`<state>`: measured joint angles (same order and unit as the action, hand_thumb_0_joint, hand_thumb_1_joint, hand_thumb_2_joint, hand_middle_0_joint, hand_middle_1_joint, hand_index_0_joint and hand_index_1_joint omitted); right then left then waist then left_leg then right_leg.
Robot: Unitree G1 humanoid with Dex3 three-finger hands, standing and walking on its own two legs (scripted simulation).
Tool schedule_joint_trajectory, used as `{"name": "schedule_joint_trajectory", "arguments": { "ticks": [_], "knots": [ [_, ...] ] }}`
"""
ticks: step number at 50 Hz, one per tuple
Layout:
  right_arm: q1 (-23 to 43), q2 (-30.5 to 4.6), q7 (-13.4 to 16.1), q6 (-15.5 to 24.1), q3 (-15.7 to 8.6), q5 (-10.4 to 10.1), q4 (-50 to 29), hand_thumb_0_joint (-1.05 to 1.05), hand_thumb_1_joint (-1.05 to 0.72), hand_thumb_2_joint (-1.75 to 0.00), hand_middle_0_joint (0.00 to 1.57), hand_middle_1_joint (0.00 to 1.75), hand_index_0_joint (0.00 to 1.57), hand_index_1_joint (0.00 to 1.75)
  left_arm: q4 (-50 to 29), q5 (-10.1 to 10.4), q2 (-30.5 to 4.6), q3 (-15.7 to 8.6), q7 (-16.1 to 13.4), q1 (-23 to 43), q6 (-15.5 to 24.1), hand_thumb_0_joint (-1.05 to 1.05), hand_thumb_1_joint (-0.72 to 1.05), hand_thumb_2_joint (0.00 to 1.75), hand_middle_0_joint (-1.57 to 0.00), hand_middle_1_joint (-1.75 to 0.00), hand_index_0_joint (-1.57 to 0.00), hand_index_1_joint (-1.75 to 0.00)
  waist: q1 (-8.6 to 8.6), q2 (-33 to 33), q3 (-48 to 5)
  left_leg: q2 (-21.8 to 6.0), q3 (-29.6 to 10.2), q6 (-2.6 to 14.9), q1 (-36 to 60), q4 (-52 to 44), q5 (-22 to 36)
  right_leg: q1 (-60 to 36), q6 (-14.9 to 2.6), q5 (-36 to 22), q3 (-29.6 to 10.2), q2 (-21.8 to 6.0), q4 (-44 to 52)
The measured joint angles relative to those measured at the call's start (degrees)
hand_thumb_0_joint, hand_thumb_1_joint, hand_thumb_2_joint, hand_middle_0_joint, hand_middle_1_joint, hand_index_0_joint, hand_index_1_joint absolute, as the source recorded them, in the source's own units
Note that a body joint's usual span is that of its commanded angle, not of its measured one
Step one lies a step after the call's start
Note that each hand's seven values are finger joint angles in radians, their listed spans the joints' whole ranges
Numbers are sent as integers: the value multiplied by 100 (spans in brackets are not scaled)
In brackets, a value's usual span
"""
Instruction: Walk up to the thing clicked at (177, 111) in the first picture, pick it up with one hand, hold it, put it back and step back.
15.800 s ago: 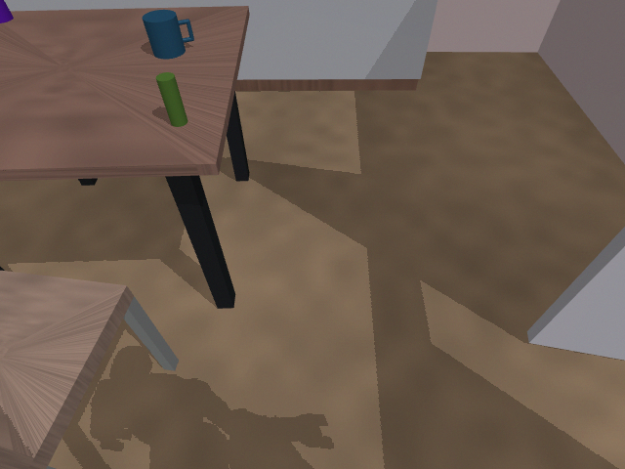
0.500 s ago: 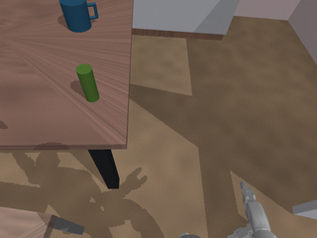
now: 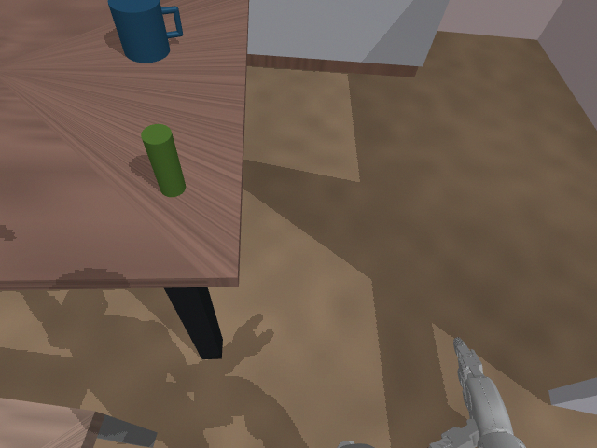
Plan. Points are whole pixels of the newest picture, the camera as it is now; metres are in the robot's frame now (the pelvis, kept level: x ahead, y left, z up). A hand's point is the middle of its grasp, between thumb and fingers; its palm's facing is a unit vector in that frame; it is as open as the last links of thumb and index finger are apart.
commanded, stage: approach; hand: left
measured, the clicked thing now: (165, 163) +0.52 +0.16 +0.05
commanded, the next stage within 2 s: close in in 0.28 s
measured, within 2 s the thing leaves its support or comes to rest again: neither
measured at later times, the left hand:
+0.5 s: hand (128, 188) +0.48 +0.21 +0.04, palm faces +0.00 -1.00 +0.06, open 17.5 cm
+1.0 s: hand (161, 177) +0.49 +0.16 +0.04, palm faces +0.04 -1.00 +0.03, open 17.6 cm
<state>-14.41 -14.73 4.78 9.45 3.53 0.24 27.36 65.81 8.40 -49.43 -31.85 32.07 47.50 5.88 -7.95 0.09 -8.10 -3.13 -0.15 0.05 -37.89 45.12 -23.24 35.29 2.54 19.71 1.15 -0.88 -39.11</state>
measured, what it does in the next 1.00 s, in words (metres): stands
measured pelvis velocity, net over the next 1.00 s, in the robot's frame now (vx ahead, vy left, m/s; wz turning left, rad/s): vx -0.03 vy -0.01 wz -0.01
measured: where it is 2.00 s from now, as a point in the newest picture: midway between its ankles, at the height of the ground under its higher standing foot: outside the picture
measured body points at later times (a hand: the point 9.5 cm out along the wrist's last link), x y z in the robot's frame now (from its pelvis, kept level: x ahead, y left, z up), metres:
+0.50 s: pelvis -0.03 +0.00 -0.03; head +0.09 +0.04 +0.40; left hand +0.47 +0.26 +0.04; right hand +0.12 -0.27 -0.06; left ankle -0.02 +0.11 -0.71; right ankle -0.02 -0.15 -0.71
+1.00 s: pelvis -0.03 -0.01 -0.05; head +0.09 +0.01 +0.39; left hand +0.49 +0.21 +0.05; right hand +0.12 -0.28 -0.06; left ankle -0.02 +0.11 -0.71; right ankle -0.02 -0.15 -0.71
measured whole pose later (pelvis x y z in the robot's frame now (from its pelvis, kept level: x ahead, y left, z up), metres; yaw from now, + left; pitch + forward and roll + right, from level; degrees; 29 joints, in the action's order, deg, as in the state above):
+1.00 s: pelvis -0.03 -0.01 -0.05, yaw -1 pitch +22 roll -2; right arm -19.5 -14.7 -0.5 1.8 -1.3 2.7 5.1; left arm 65.4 4.6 -29.0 -22.9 9.4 53.8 17.2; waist -12.4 0.4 -7.5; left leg -3.7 -0.7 -0.8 -55.5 61.0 -27.2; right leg 54.3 1.7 24.9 0.8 -0.4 -57.5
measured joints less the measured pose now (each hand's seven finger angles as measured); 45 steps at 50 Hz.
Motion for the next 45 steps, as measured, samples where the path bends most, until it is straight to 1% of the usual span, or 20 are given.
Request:
{"name": "schedule_joint_trajectory", "arguments": {
  "ticks": [3, 6, 9, 12, 18, 22, 25, 27, 30, 33, 39, 45],
  "knots": [
    [-60, 3, -18, -7, 5, -5, -91, -1, 51, -6, 6, 6, 6, 5, -17, 23, 63, 75, -46, -17, 2, -1, -59, 4, -7, -5, -5, -7, 24, -2, -5, 9, 7, 6, 21, -7, 1, -16, 4, 3, -7, -9, -3],
    [-87, 7, -50, -13, 4, 5, -163, -1, 52, -5, 6, 6, 6, 5, 67, 90, 190, 238, -66, -8, 72, -1, -58, 5, -7, -5, -5, -8, 45, -5, -10, 25, -1, 13, -12, 28, -3, 17, 10, 18, 0, -25, -50],
    [-109, 1, -99, -12, -17, 20, -305, -1, 52, -5, 6, 6, 6, 5, 75, 115, 418, 367, -128, -22, 173, -1, -57, 5, -7, -5, -4, -8, 50, -12, -9, 41, -13, 18, -104, 113, -18, 108, 15, 45, 8, -41, -148],
    [-124, -5, -168, -12, -65, 36, -502, -1, 53, -5, 6, 6, 6, 5, 61, 144, 712, 488, -281, -11, 312, -1, -56, 6, -7, -5, -4, -8, 29, -33, 18, 53, -25, 23, -252, 250, -47, 259, 18, 87, 13, -53, -302],
    [-186, -29, -357, -38, -183, 106, -1029, -1, 54, -5, 6, 6, 6, 5, -17, 95, 1278, 611, -752, 39, 684, -1, -56, 6, -6, -5, -4, -7, -142, -105, 124, 23, -38, 5, -756, 705, -155, 781, 3, 202, -1, -26, -780],
    [-248, -26, -457, -128, -233, 195, -1327, -1, 54, -5, 6, 6, 6, 5, -191, -112, 1531, 635, -1106, 111, 882, -1, -57, 6, -6, -6, -5, -8, -331, -151, 238, -19, -47, -11, -1113, 1016, -221, 1150, -6, 260, -11, 13, -1094],
    [-279, -10, -500, -225, -273, 262, -1514, -1, 54, -5, 6, 6, 6, 5, -218, -235, 1603, 593, -1402, 267, 1013, -2, -57, 6, -6, -6, -5, -7, -468, -154, 286, -56, -43, -22, -1376, 1234, -269, 1429, -20, 297, -29, 49, -1317],
    [-311, 6, -511, -278, -318, 301, -1602, -1, 54, -5, 6, 6, 6, 5, -249, -285, 1618, 558, -1602, 372, 1108, -2, -57, 6, -6, -6, -5, -7, -519, -125, 286, -76, -39, -28, -1524, 1354, -297, 1587, -26, 319, -40, 68, -1440],
    [-367, 30, -523, -410, -366, 330, -1704, -1, 54, -5, 6, 6, 6, 5, -166, -329, 1635, 570, -1860, 546, 1149, -2, -56, 6, -6, -6, -6, -7, -550, -55, 240, -87, -32, -31, -1685, 1480, -328, 1764, -33, 352, -54, 79, -1582],
    [-393, 49, -530, -513, -379, 339, -1732, -1, 53, -5, 6, 6, 6, 5, -36, -415, 1660, 623, -2043, 657, 1127, -2, -55, 5, -6, -5, -6, -6, -540, 40, 169, -94, -30, -33, -1787, 1559, -355, 1877, -38, 382, -61, 85, -1674],
    [-395, 83, -513, -689, -401, 283, -1872, -1, 53, -5, 6, 6, 6, 5, 168, -424, 1751, 724, -2136, 764, 1151, -1, -54, 2, -6, -3, -6, -3, -473, 119, 75, -81, 0, -33, -1835, 1630, -396, 1969, -38, 452, -95, 72, -1816],
    [-476, 27, -510, -726, -459, 236, -2158, -1, 53, -5, 6, 6, 6, 5, 77, -368, 1914, 801, -2184, 674, 1152, -1, -54, 1, -5, -2, -6, -2, -436, 89, 52, -59, -12, -57, -1801, 1610, -403, 1951, -60, 499, -83, 49, -1853]
  ]
}}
